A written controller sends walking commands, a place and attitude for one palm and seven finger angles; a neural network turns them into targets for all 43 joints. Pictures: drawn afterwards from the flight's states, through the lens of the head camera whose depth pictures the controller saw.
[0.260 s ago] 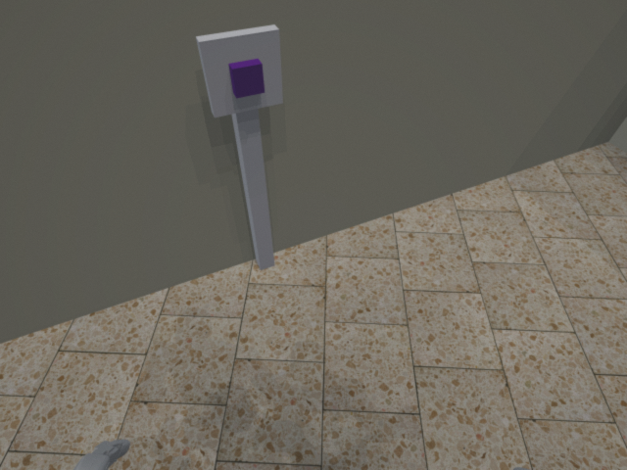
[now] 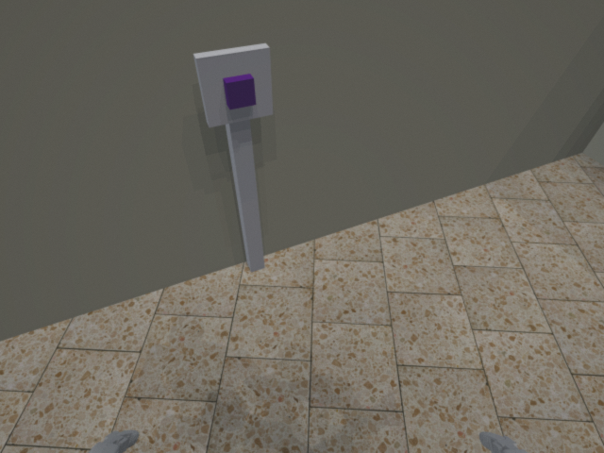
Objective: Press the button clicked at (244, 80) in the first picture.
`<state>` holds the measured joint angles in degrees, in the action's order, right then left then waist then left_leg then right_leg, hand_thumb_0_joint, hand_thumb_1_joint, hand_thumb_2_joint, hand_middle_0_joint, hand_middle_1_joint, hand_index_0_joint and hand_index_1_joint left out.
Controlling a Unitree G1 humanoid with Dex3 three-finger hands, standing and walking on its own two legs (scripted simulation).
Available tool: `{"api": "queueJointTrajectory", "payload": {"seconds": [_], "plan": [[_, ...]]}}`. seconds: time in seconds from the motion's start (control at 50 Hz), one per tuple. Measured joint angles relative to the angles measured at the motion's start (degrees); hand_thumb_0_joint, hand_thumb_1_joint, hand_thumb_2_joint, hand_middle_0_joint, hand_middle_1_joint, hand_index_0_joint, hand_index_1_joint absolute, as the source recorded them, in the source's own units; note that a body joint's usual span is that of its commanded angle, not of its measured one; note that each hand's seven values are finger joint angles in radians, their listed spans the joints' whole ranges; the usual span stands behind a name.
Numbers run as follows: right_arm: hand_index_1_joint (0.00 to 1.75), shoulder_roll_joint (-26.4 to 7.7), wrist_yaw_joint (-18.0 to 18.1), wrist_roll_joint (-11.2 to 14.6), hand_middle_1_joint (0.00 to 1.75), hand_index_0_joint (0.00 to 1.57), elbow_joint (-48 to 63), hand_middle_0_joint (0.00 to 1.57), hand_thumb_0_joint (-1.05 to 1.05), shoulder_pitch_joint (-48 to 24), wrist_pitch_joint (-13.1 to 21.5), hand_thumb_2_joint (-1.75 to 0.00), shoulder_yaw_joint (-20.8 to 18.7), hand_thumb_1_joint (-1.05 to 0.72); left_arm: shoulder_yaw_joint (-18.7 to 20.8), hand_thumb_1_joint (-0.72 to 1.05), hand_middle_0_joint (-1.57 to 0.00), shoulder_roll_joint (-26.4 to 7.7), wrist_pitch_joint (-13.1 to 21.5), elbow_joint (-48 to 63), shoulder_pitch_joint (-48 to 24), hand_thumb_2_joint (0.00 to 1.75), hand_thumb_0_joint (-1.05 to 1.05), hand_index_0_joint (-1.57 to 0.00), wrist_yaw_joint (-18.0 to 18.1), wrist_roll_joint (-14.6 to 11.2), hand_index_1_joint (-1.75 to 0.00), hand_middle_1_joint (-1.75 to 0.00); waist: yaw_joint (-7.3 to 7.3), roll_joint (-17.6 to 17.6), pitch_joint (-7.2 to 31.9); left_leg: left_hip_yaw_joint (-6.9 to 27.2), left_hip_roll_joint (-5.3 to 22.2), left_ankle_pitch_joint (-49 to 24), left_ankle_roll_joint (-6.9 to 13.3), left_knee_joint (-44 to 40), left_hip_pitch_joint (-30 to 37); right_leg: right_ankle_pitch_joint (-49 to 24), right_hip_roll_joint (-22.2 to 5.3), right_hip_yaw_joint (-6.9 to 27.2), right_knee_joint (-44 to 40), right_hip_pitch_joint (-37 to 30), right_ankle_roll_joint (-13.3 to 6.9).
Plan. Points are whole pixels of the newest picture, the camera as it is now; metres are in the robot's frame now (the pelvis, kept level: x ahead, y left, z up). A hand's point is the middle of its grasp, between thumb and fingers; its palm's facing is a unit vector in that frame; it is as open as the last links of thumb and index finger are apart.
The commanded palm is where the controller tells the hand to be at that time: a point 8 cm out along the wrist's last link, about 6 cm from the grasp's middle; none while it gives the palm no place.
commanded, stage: stand and wait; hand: left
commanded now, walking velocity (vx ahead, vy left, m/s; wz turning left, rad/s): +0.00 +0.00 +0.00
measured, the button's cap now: (239, 91) +0.91 +0.22 +0.04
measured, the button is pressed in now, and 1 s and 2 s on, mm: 0 0 0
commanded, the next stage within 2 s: look at it before walking up in 0.64 s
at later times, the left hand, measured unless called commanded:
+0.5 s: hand out of the picture +0.05 +0.23 -0.15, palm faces -0.04 -0.94 -0.34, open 7.4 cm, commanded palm none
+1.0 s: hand out of the picture +0.05 +0.23 -0.15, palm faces -0.06 -0.94 -0.33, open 7.4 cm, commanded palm none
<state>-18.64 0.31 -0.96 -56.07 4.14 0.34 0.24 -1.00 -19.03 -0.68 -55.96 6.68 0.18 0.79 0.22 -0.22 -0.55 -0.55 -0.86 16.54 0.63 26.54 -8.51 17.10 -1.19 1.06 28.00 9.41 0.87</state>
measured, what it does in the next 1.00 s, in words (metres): stands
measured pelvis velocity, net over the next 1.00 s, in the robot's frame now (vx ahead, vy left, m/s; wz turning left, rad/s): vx -0.03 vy -0.01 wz -0.02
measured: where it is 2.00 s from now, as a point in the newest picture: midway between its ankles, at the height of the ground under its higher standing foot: outside the picture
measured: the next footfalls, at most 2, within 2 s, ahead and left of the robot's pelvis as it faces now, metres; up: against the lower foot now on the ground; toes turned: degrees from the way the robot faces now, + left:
none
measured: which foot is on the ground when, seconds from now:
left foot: down 0.00-1.00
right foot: down 0.00-1.00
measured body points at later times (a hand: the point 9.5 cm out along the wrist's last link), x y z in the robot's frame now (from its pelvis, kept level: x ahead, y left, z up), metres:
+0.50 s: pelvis -0.02 -0.02 +0.01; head -0.02 -0.02 +0.46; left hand +0.05 +0.28 -0.13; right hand +0.04 -0.31 -0.13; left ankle -0.02 +0.11 -0.74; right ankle -0.02 -0.13 -0.74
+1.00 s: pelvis -0.03 -0.01 +0.01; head -0.03 -0.01 +0.46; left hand +0.05 +0.28 -0.13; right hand +0.03 -0.31 -0.13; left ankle -0.02 +0.11 -0.74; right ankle -0.02 -0.13 -0.74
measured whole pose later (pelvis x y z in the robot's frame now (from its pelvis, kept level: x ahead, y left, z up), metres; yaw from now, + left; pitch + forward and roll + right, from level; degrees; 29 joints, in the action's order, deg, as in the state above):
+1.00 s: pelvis -0.03 -0.01 +0.01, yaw -1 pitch -2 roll +0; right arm -19.0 0.1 -0.6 -63.9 7.8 0.4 0.0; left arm -0.7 -19.1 0.0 -62.1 7.9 0.0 0.8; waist -0.5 -0.4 -1.9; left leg -1.0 0.8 11.2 -0.5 21.1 -8.0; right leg 11.1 0.4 1.5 22.0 9.0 -0.1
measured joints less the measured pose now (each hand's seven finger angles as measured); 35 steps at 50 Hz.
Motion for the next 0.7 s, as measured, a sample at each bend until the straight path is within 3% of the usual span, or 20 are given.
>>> {"api": "queueJointTrajectory", "payload": {"seconds": [0.32, 0.7], "plan": [[0.3, -1.0, 0.1, 0.3, 0.3, 0.21, -5.3, 0.21, 0.01, 2.9, -0.5, -0.89, -0.2, -0.9, 0.3, 0.9, -0.2, -0.3, 0.0, -4.5, 2.3, 0.9, 0.0, -0.2, -0.2, -0.1, -0.3, -0.3, -0.25, 0.1, -1.9, 0.3, 1.2, -3.2, -1.1, -3.4, 0.7, -3.3, 1.2, -0.3, -3.5, -0.7, -1.0], [0.3, -0.3, -0.3, 0.3, 0.3, 0.21, -7.6, 0.21, 0.01, 3.6, -0.3, -0.89, -0.1, -0.9, 0.2, 0.9, -0.2, 0.1, 0.7, -5.9, 1.2, 0.9, 0.0, -0.2, -0.2, -0.1, -0.3, -0.3, -0.73, 0.3, -1.3, -0.1, 1.9, -5.1, -1.5, -5.0, 0.5, -5.6, 1.8, 0.1, -5.4, -0.5, -1.3]]}}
